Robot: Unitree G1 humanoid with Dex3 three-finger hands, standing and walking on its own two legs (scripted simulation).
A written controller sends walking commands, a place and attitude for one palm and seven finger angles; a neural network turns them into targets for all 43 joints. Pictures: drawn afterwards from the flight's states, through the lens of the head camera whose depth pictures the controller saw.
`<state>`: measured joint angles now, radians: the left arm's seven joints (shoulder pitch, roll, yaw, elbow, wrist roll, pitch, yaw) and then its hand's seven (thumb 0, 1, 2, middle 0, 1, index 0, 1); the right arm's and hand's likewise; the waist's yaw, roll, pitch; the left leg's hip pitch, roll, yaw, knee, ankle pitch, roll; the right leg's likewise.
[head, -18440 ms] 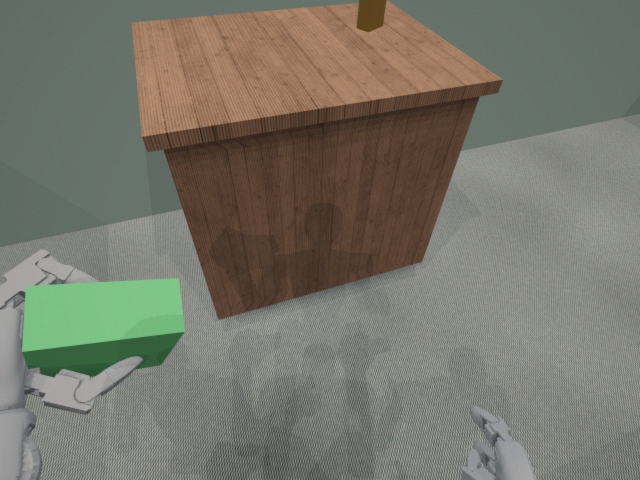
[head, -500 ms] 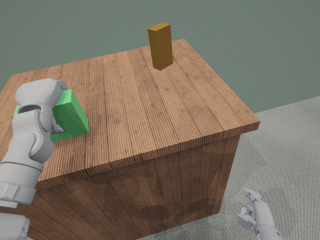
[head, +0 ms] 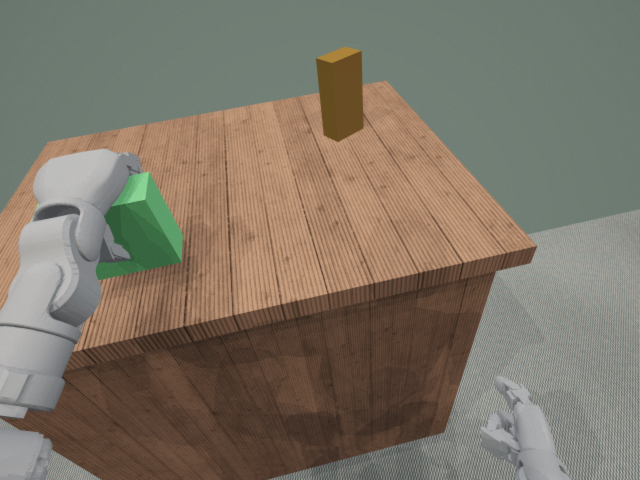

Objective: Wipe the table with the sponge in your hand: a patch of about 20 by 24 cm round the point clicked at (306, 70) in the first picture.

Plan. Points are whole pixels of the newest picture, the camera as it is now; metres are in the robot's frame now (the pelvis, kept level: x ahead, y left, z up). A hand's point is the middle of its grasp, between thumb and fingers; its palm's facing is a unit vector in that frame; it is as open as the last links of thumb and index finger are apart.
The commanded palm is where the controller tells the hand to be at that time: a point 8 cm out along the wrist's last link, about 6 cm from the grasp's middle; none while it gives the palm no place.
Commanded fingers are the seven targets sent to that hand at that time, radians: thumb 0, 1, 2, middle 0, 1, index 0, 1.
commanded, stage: move the sponge above the wiping area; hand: left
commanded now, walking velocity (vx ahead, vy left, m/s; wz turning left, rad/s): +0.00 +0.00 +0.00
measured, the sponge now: (123, 239) +0.33 +0.30 +0.16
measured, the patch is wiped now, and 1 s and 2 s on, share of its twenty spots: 0.00 0.00 0.00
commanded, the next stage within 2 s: bring the hand home and regain balance in 0.06 s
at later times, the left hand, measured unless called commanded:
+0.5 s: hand (187, 207) +0.33 +0.19 +0.22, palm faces +0.30 -0.88 -0.36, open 9.7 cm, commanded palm +0.24 +0.27 +0.23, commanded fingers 0.00 0.10 1.30 -1.20 -1.60 -1.20 -1.60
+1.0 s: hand (118, 304) +0.22 +0.24 +0.17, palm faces +0.41 -0.84 -0.34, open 9.7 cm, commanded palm +0.18 +0.28 +0.20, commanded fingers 0.00 0.10 1.30 -1.20 -1.60 -1.20 -1.60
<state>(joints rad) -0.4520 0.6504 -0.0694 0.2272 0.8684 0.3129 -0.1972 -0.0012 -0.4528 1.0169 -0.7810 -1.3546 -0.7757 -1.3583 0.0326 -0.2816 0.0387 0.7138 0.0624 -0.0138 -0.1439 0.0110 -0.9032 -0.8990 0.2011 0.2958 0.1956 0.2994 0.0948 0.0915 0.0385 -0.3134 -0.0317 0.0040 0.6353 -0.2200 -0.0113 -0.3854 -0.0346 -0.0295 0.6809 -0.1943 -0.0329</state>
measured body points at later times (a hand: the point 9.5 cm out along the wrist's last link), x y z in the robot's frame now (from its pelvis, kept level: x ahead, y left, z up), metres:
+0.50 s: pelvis +0.01 -0.01 +0.00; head +0.03 -0.03 +0.45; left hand +0.31 +0.24 +0.24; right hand +0.08 -0.26 -0.12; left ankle +0.01 +0.14 -0.71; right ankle +0.04 -0.09 -0.72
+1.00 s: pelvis +0.02 +0.01 +0.01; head +0.02 +0.00 +0.46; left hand +0.20 +0.29 +0.19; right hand +0.26 -0.21 -0.03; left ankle +0.00 +0.13 -0.72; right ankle +0.04 -0.09 -0.72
